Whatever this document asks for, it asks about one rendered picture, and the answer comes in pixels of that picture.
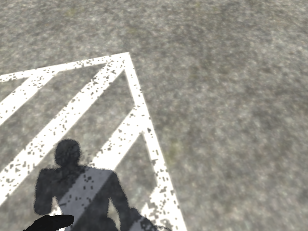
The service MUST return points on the left robot hand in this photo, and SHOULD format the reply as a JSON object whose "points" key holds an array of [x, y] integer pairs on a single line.
{"points": [[51, 223]]}

